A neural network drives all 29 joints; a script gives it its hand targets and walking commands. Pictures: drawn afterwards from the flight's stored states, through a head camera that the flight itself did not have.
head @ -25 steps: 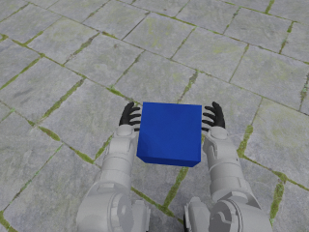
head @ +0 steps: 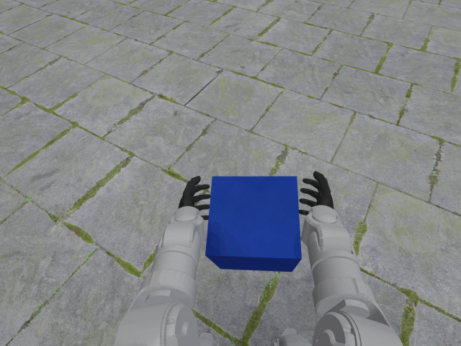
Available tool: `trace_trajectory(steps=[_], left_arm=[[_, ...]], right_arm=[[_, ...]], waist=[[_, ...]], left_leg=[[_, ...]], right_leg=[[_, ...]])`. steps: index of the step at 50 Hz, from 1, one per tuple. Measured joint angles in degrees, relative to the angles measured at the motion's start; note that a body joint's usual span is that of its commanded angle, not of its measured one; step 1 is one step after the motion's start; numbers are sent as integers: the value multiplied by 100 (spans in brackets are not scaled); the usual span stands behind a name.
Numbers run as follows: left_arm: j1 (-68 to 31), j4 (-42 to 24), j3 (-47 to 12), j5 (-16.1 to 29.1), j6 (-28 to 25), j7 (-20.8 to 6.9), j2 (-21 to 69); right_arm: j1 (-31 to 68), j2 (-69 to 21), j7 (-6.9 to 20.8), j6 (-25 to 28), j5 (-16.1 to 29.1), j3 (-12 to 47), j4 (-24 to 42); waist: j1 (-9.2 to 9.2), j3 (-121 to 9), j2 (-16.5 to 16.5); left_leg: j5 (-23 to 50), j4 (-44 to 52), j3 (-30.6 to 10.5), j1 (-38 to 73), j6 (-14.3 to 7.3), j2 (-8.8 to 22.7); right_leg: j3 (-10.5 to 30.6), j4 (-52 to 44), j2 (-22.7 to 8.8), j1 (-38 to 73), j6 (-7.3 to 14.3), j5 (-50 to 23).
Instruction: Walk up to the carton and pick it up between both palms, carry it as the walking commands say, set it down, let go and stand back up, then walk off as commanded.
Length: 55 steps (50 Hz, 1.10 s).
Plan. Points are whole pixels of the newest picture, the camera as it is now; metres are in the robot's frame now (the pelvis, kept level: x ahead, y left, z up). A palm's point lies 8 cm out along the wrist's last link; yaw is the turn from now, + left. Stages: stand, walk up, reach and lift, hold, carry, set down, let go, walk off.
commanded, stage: reach and lift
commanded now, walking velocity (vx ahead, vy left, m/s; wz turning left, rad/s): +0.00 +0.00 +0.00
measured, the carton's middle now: (254, 227) +0.38 -0.01 -0.09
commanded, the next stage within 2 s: none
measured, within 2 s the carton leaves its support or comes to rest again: neither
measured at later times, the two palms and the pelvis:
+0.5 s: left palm (185, 201) +0.34 +0.11 +0.08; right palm (339, 201) +0.34 -0.13 +0.09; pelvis +0.01 +0.00 +0.03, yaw +0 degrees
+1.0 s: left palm (177, 201) +0.33 +0.12 +0.10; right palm (343, 195) +0.33 -0.13 +0.12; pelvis +0.00 +0.00 +0.03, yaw +0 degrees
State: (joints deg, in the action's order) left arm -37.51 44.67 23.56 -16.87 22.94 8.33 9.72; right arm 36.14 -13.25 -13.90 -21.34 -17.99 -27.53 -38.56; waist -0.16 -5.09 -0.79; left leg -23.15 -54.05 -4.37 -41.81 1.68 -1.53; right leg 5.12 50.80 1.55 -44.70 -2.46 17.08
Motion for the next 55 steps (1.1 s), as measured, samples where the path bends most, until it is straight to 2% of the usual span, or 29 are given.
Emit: trace_trajectory(steps=[11,31,41,55], left_arm=[[237,-99,-212,0,255,103,89],[313,-156,-297,0,1171,115,57],[201,-164,-312,0,1547,96,-5],[160,-164,-74,0,1563,95,42]], right_arm=[[-274,-28,0,-120,0,4,86],[-300,33,-3,-1157,1,188,142],[-132,76,-3,-1535,-12,190,52],[71,119,-3,-1593,-139,193,-125]], waist=[[0,16,7],[0,64,53],[0,177,63],[0,342,93]], left_leg=[[194,658,-5,981,-1,39],[306,1287,-6,2529,-2,83],[313,1320,-6,2854,-13,84],[351,1396,-7,2920,-13,85]], right_leg=[[0,-644,-15,980,0,-182],[0,-1243,-23,2518,0,-276],[0,-1306,-25,2857,1,-299],[0,-1340,-28,2905,1,-313]])
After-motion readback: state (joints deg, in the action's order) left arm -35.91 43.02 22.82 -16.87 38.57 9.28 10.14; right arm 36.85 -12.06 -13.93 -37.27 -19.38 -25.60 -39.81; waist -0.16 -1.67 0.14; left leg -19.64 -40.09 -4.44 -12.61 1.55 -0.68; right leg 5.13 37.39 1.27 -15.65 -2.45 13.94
